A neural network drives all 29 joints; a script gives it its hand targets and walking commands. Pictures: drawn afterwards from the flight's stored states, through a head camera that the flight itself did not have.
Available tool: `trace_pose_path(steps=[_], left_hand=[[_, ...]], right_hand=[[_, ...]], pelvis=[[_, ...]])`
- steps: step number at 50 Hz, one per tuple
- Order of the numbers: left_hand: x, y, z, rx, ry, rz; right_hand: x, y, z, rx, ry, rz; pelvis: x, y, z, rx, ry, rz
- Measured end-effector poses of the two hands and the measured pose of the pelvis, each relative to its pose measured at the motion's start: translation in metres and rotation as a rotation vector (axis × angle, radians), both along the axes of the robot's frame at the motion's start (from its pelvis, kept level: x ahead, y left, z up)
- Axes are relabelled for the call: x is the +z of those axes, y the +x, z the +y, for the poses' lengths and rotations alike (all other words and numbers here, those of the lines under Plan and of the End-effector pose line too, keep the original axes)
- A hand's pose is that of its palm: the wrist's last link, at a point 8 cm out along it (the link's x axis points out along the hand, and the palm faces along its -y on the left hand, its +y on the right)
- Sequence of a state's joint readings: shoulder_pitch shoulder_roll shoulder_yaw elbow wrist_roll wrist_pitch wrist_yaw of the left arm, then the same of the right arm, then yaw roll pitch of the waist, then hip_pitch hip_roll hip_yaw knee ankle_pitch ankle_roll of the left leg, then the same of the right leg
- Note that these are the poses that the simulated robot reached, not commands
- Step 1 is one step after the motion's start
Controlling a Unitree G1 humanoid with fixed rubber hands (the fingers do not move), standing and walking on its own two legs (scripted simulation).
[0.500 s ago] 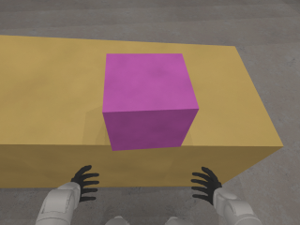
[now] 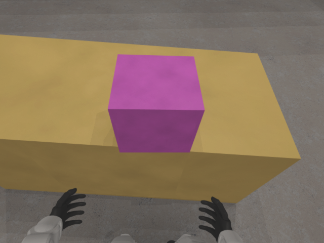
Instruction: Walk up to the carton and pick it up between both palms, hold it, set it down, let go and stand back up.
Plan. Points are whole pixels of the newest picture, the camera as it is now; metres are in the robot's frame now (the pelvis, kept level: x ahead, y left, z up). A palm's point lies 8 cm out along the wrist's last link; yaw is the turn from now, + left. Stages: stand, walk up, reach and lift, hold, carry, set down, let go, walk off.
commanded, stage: reach and lift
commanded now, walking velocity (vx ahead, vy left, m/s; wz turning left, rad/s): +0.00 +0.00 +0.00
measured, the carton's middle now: (155, 106) +0.51 +0.04 -0.02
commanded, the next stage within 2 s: none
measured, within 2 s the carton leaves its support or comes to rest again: neither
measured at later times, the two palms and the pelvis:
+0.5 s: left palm (65, 206) +0.21 +0.26 -0.07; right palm (223, 214) +0.20 -0.14 -0.06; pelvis +0.03 +0.02 +0.01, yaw +0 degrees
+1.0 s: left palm (62, 192) +0.24 +0.27 -0.05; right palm (232, 194) +0.25 -0.17 -0.05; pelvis +0.07 +0.04 +0.01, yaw +0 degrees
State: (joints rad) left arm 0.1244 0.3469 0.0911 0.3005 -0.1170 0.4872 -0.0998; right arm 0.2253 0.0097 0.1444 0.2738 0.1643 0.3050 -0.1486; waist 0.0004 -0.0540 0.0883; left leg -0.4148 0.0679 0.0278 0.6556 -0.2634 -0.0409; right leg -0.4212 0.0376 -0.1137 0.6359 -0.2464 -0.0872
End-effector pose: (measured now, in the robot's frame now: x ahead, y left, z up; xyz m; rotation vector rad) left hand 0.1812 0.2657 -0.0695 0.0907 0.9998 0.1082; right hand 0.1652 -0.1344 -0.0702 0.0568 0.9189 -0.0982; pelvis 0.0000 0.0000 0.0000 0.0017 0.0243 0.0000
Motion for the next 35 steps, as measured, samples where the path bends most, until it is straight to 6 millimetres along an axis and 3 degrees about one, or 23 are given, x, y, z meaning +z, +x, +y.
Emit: trace_pose_path(steps=[7, 12, 25, 35], left_hand=[[-0.004, -0.027, -0.011, 0.037, -0.025, 0.029], [-0.011, -0.034, -0.007, 0.072, 0.002, -0.006], [0.004, 0.030, -0.009, 0.029, -0.011, -0.249], [0.007, 0.050, -0.009, 0.033, -0.021, -0.326]], right_hand=[[0.001, -0.025, -0.020, -0.033, -0.062, 0.026], [-0.001, -0.018, -0.029, -0.026, -0.086, -0.015], [0.006, 0.037, -0.008, 0.025, -0.043, -0.185], [0.010, 0.053, -0.023, 0.008, -0.082, -0.255]], pelvis=[[0.009, 0.010, 0.008, -0.012, -0.002, -0.076], [0.008, 0.012, 0.010, -0.008, 0.001, -0.071], [0.011, 0.029, 0.015, 0.008, 0.004, -0.018], [0.016, 0.057, 0.025, -0.003, 0.000, -0.006]])
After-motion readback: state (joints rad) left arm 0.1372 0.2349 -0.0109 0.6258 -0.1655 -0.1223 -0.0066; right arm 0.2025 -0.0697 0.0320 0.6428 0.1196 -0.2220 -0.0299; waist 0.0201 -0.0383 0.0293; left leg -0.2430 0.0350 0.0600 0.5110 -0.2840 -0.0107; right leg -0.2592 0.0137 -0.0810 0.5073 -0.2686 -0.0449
